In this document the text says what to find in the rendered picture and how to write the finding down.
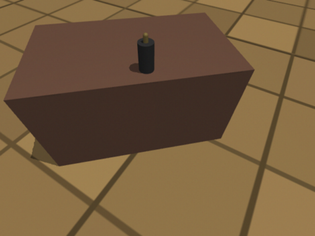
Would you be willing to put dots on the bottle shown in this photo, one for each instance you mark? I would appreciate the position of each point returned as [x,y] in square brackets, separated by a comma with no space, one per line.
[146,54]

